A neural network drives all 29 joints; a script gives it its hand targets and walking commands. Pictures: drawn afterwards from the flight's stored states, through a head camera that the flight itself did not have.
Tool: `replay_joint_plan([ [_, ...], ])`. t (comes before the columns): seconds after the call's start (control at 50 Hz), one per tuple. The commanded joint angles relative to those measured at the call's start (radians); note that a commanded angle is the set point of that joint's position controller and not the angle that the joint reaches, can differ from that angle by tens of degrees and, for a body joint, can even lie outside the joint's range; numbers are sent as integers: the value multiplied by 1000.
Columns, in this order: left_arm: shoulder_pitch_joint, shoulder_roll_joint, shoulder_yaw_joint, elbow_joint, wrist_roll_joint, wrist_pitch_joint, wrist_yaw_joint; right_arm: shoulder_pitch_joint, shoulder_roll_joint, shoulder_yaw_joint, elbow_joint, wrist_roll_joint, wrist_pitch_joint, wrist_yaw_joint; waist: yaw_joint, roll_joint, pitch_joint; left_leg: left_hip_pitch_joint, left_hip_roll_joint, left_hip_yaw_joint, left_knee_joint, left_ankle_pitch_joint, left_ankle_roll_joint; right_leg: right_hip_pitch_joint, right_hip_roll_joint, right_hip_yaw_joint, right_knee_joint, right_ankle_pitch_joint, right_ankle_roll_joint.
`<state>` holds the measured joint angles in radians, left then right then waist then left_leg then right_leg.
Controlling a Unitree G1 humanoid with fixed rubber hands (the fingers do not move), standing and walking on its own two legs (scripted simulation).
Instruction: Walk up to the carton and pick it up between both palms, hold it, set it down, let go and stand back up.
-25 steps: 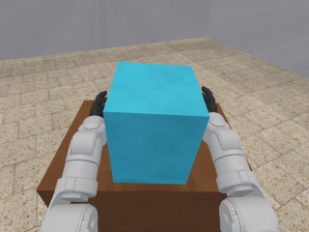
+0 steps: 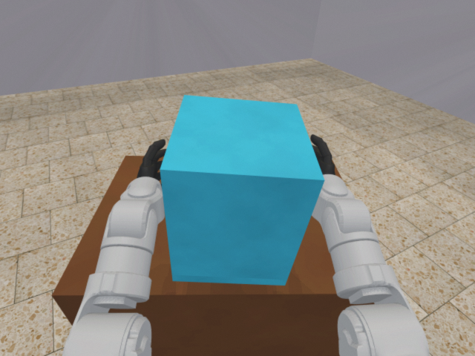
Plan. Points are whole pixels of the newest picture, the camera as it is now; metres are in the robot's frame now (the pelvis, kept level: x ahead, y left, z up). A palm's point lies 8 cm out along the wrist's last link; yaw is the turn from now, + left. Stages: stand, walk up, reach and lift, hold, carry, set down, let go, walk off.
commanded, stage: hold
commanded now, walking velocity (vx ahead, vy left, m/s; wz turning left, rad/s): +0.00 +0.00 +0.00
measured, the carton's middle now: (235, 191) +0.38 +0.02 +0.15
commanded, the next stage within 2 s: none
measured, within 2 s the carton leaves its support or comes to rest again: neither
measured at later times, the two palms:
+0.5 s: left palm (149, 182) +0.36 +0.16 +0.18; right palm (323, 180) +0.38 -0.13 +0.19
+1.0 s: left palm (149, 181) +0.36 +0.16 +0.19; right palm (324, 180) +0.37 -0.13 +0.19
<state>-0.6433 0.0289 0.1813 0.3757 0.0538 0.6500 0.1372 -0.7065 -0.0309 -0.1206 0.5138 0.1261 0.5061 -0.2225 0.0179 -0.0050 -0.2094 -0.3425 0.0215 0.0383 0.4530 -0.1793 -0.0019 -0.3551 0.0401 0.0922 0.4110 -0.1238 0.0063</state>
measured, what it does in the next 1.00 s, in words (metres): stands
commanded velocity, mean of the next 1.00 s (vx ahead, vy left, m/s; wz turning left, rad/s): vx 0.00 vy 0.00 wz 0.00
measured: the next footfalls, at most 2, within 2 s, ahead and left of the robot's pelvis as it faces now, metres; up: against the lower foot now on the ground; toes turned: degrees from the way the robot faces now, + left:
none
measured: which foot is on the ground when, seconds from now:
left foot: down 0.00-1.00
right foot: down 0.00-1.00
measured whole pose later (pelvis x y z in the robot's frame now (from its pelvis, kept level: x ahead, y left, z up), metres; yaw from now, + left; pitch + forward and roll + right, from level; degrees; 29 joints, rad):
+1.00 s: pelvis +0.00 +0.00 +0.00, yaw +0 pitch +3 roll +0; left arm -0.64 0.02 0.18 0.35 0.08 0.67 0.12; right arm -0.68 -0.03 -0.12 0.46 0.13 0.52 -0.23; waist 0.02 -0.01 -0.20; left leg -0.32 0.02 0.04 0.45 -0.18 0.00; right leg -0.33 0.04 0.09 0.41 -0.12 0.01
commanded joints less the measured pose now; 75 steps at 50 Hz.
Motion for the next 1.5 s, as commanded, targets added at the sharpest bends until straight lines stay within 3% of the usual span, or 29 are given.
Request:
replay_joint_plan([
  [0.0,-1052,-721,-517,-402,-154,-94,-157,-931,749,537,-380,256,-61,140,-113,57,-529,323,-73,-110,-61,187,-37,359,31,-99,-82,200,29],
  [0.08,-1069,-700,-524,-477,-155,-93,-161,-878,748,545,-386,256,-48,136,-105,70,-570,349,-84,-99,-49,218,-41,399,30,-102,-74,248,32],
  [0.14,-972,-719,-494,-316,-124,-63,-170,-895,694,487,-343,227,-42,130,-130,62,-451,311,-69,-108,-80,148,-44,352,30,-99,-93,162,29],
  [0.18,-929,-701,-467,-302,-110,-61,-183,-915,707,499,-379,212,-49,130,-113,2,-440,292,-74,-93,-82,114,-18,379,21,-103,-98,177,37],
  [0.22,-926,-688,-442,-270,-80,-54,-186,-908,703,488,-346,213,-55,135,-100,31,-401,293,-80,-91,-94,112,-15,362,16,-90,-110,145,34],
  [0.32,-1074,-728,-514,-409,-160,-101,-168,-893,732,504,-340,229,-57,147,-123,53,-509,328,-61,-105,-80,145,-37,335,36,-100,-90,146,17],
  [0.42,-963,-711,-469,-308,-128,-72,-183,-866,702,483,-335,219,-52,135,-140,16,-456,302,-70,-97,-90,99,-23,361,26,-92,-106,135,31],
  [0.44,-1007,-700,-488,-360,-133,-80,-181,-940,703,501,-397,219,-68,141,-107,38,-537,348,-71,-93,-72,156,-22,349,27,-105,-102,151,31],
  [0.5,-999,-721,-545,-463,-151,-92,-171,-853,730,546,-412,263,-57,134,-124,75,-571,363,-74,-111,-47,266,-46,408,36,-91,-71,293,34],
  [0.64,-986,-706,-458,-300,-105,-65,-187,-940,699,475,-344,205,-58,138,-118,12,-416,276,-65,-101,-94,68,-14,333,23,-94,-107,67,31],
  [0.72,-967,-686,-434,-295,-98,-67,-196,-880,698,467,-318,191,-51,130,-124,-6,-411,277,-76,-92,-104,60,-2,369,15,-85,-114,106,37],
  [0.74,-1020,-707,-469,-359,-101,-75,-189,-909,715,466,-325,200,-61,144,-112,58,-460,308,-71,-92,-98,69,-14,339,17,-89,-103,105,28],
  [0.82,-1023,-738,-509,-350,-127,-85,-177,-925,705,481,-358,208,-74,146,-124,59,-478,323,-61,-105,-91,91,-31,317,28,-99,-99,87,20],
  [0.86,-958,-726,-486,-350,-114,-82,-176,-915,700,512,-400,201,-75,143,-118,1,-489,336,-60,-103,-80,152,-18,352,34,-108,-97,157,28],
  [0.88,-1037,-736,-523,-435,-131,-91,-171,-849,694,487,-326,211,-72,145,-151,68,-495,368,-49,-111,-72,195,-45,337,39,-108,-88,162,17],
  [0.9,-1002,-725,-509,-344,-111,-71,-177,-910,674,479,-349,214,-76,146,-116,63,-447,343,-55,-99,-80,124,-30,299,31,-104,-104,89,15],
  [0.94,-991,-720,-473,-324,-114,-72,-179,-902,686,472,-333,188,-67,146,-126,5,-407,307,-60,-105,-104,76,-16,326,31,-102,-115,71,29],
  [0.96,-998,-723,-499,-353,-142,-84,-177,-942,713,502,-415,206,-82,147,-114,2,-501,308,-61,-105,-86,105,-9,337,25,-95,-105,110,27],
  [1.0,-1015,-705,-490,-376,-114,-84,-175,-868,707,502,-330,215,-67,147,-110,51,-470,332,-65,-100,-89,119,-21,336,26,-93,-102,108,25],
  [1.12,-1001,-726,-500,-345,-140,-83,-179,-934,709,489,-400,202,-79,145,-122,0,-502,340,-54,-102,-86,128,-13,330,32,-103,-103,123,25],
  [1.14,-978,-738,-527,-391,-150,-88,-175,-896,722,521,-431,222,-76,138,-122,8,-543,347,-65,-96,-67,200,-19,384,35,-101,-94,226,29],
  [1.18,-1023,-728,-527,-424,-126,-86,-172,-882,710,516,-375,236,-70,143,-115,85,-494,335,-65,-97,-71,150,-30,346,31,-92,-99,135,21],
  [1.2,-977,-718,-502,-359,-117,-75,-176,-914,716,518,-394,215,-73,139,-105,26,-477,333,-63,-90,-79,134,-14,366,30,-99,-102,134,32],
  [1.26,-1007,-732,-527,-409,-126,-77,-172,-852,698,500,-363,220,-68,141,-136,50,-507,367,-57,-106,-68,193,-42,359,37,-106,-92,172,20],
  [1.34,-961,-708,-493,-379,-103,-68,-181,-867,695,526,-387,226,-64,136,-114,22,-489,337,-65,-99,-71,185,-19,401,33,-93,-94,189,27],
  [1.36,-1021,-751,-538,-441,-131,-77,-174,-887,709,510,-418,237,-74,137,-143,54,-525,352,-58,-104,-62,220,-43,395,39,-102,-85,215,24],
  [1.38,-937,-722,-489,-303,-99,-58,-180,-924,663,490,-393,224,-75,133,-117,47,-464,350,-62,-102,-74,180,-28,348,35,-99,-110,138,25],
  [1.46,-1024,-734,-511,-387,-120,-74,-172,-908,699,492,-373,219,-72,150,-114,25,-483,349,-55,-99,-80,175,-28,337,39,-107,-98,134,19],
  [1.48,-1014,-743,-530,-387,-127,-69,-170,-896,690,473,-366,210,-73,142,-126,75,-481,355,-54,-100,-73,187,-41,339,35,-105,-95,149,17],
])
